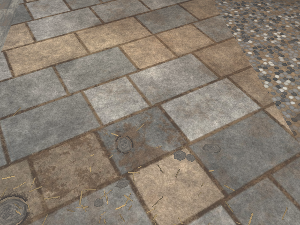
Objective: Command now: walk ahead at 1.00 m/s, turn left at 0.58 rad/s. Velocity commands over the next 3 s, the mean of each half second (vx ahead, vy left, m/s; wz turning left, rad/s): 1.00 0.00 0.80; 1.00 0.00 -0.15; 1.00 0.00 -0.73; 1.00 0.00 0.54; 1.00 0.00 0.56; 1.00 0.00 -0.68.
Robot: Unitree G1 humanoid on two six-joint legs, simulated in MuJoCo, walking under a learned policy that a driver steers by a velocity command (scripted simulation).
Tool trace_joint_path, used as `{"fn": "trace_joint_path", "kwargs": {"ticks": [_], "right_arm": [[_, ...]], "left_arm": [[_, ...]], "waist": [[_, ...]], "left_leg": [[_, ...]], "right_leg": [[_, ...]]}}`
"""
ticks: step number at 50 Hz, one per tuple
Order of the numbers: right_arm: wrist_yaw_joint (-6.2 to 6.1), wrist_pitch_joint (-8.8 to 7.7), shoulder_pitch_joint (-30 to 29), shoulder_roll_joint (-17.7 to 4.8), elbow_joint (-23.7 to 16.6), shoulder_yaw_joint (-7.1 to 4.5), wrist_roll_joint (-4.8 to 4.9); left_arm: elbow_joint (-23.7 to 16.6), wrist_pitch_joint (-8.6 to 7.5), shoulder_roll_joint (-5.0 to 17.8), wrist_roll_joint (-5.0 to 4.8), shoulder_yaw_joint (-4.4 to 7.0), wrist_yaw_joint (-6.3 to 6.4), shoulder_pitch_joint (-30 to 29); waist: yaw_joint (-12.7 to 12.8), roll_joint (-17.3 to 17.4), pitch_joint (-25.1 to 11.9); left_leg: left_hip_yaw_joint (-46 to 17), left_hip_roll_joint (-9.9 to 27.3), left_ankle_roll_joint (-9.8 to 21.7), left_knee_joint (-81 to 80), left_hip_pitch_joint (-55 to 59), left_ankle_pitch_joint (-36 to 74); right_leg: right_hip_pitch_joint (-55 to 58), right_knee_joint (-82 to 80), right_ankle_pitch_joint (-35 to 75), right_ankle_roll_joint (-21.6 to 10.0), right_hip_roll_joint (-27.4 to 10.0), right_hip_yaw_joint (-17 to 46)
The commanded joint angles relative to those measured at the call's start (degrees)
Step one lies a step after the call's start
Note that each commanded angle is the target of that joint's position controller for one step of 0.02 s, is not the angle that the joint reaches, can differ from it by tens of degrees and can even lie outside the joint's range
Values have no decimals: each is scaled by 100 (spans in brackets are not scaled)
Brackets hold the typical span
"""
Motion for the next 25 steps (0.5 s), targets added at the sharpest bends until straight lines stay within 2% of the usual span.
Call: {"fn": "trace_joint_path", "kwargs": {"ticks": [1,3,4,5,6,7,8,9,10,11,12,13,14,15,16,17,18,20,22,23,25], "right_arm": [[141,-138,-499,-201,-360,-35,-42],[278,-193,-699,-199,-486,-35,-24],[334,-205,-676,-313,-551,-86,-8],[364,-193,-550,-442,-608,-147,26],[360,-136,-191,-586,-595,-222,71],[329,-18,494,-788,-492,-326,95],[269,141,1817,-1202,-191,-520,69],[145,278,3104,-1422,133,-656,39],[133,334,2979,-1249,332,-581,-90],[158,71,1931,-986,-156,-344,-323],[178,-25,1851,-591,-431,-325,-298],[211,-150,1666,-611,-419,-325,-297],[239,-256,1241,-639,-530,-330,-249],[198,-287,855,-737,-646,-342,-237],[147,-284,672,-741,-749,-333,-245],[104,-279,634,-690,-756,-320,-195],[49,-283,714,-599,-728,-292,-147],[-87,-248,925,-519,-643,-268,-70],[-162,-161,1000,-555,-559,-288,-38],[-167,-125,1072,-604,-511,-313,-30],[-168,-107,1274,-551,-360,-315,-13]], "left_arm": [[-406,-165,741,-16,152,138,-485],[-329,-85,906,-44,172,191,-371],[-325,-16,1038,-29,194,230,-360],[-325,82,1216,-21,237,285,-366],[-358,197,1406,-25,294,349,-453],[-416,298,1594,-64,358,389,-689],[-543,340,1675,-75,385,365,-1142],[-631,279,1512,-189,344,257,-1677],[-876,12,203,-143,12,64,-1798],[-1285,-245,-180,-364,-205,-47,-724],[-1389,-401,546,-390,-150,-93,-1359],[-1563,-437,699,-440,-71,-82,-1726],[-1479,-377,672,-288,-81,-16,-1624],[-1414,-303,652,-129,-76,29,-1528],[-1354,-216,780,-80,-25,68,-1440],[-1339,-152,844,-73,7,124,-1424],[-1378,-107,846,-56,11,172,-1573],[-1691,-78,602,14,-67,217,-2409],[-1914,-84,281,-12,-128,190,-2966],[-1980,-97,247,-73,-114,168,-3102],[-1991,-131,419,-220,-7,133,-3125]], "waist": [[-63,-60,671],[-48,-168,705],[-137,-340,551],[-290,-557,308],[-569,-808,32],[-1022,-1099,-267],[-1726,-1139,-755],[-2415,-689,-1028],[-1778,1962,-301],[-572,2259,-1278],[-996,796,-1260],[-654,-320,-502],[-302,-914,-309],[-105,-935,-70],[-6,-827,52],[27,-726,138],[-38,-673,239],[-394,-479,480],[-684,-103,448],[-812,23,326],[-971,228,116]], "left_leg": [[574,-190,83,-969,863,1235],[902,-415,250,-1629,952,1217],[1179,-652,336,-1801,1131,1038],[1430,-880,409,-1838,1368,800],[1615,-1096,470,-1740,1751,383],[1646,-1227,582,-1498,2437,-222],[1338,-1184,817,-1277,3800,-669],[757,-963,1081,-1751,5442,-514],[-36,-830,1524,-1763,6148,-304],[-3702,253,2658,-3026,6716,-3310],[-4435,455,2354,-4201,6340,-4620],[-4485,454,2052,-4643,5377,-4786],[-4222,340,1939,-4551,4609,-4442],[-3821,38,1938,-4504,3875,-3864],[-3362,-218,1890,-4578,3431,-3343],[-2990,-388,1859,-4614,3169,-2940],[-2682,-491,1823,-4609,2949,-2548],[-2097,-800,1696,-4636,2499,-1872],[-1711,-1120,1377,-4444,2190,-1665],[-1713,-1149,1248,-4404,2102,-1720],[-1797,-1004,1128,-4185,2540,-1843]], "right_leg": [[-1306,-1235,2523,114,-1280,-140],[-640,-1098,3678,308,-1421,-320],[-209,-792,4992,407,-1449,-390],[214,-346,6364,484,-1520,-423],[498,281,7663,520,-1631,-446],[494,1146,8744,487,-1791,-407],[5,2546,8909,388,-1859,-263],[-1117,4811,7187,352,-1421,-277],[-3587,7868,-861,559,108,78],[-5338,8796,-1614,465,239,1668],[-5197,8083,-928,59,-55,1993],[-5130,7160,-481,-73,-259,1947],[-4730,6475,-182,-30,-552,2002],[-4350,6104,-29,112,-654,2057],[-4080,5790,80,254,-764,2068],[-3970,5353,131,397,-864,2006],[-3917,4845,192,532,-947,1939],[-3726,3563,969,776,-854,1653],[-3145,2341,1930,911,-599,1435],[-2744,1938,2268,956,-439,1339],[-2420,1464,2735,1005,-401,1379]]}}
Next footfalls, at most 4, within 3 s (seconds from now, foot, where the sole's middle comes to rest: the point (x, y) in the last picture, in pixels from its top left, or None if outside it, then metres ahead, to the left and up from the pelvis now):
0.18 left None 0.39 0.09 -0.77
0.62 right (151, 167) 0.82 0.06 -0.77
1.02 left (85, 135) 1.01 0.44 -0.77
1.44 right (135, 82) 1.46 0.20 -0.77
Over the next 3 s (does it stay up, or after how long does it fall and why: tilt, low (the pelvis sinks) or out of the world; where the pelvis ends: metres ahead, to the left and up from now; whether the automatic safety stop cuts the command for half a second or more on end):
stays up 2.59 0.63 0.00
